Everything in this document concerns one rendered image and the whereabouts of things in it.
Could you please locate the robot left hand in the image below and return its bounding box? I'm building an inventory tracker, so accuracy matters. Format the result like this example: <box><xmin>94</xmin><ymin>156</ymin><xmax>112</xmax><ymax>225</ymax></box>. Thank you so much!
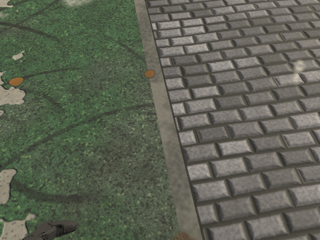
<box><xmin>22</xmin><ymin>220</ymin><xmax>78</xmax><ymax>240</ymax></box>

